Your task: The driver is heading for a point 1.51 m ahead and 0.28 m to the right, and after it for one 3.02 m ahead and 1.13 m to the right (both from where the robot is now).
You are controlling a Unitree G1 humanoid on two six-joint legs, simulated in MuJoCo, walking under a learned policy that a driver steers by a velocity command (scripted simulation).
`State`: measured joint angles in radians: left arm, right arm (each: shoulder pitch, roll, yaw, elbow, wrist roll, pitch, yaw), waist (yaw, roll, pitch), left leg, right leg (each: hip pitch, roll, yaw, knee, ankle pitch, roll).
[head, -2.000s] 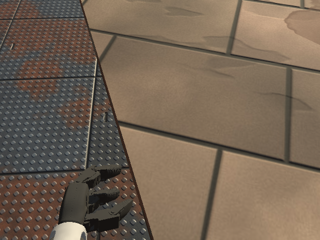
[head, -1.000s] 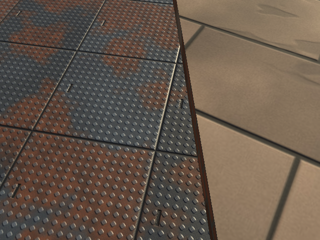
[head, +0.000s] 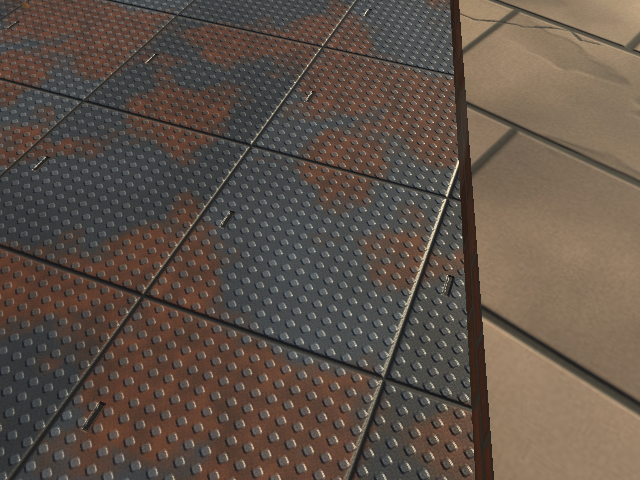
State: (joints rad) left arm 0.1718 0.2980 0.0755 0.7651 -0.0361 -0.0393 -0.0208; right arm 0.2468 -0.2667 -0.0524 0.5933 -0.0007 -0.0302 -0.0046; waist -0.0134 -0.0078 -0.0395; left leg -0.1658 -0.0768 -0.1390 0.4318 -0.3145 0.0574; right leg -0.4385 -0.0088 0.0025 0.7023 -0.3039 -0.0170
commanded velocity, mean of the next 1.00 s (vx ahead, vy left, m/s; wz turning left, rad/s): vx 0.52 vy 0.00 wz -0.01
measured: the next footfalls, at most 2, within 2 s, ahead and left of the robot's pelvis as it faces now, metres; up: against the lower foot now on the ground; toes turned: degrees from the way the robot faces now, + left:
right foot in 0.12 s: +0.11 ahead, -0.14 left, +0.00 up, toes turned -6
left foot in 0.58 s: +0.60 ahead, -0.12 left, +0.00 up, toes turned -18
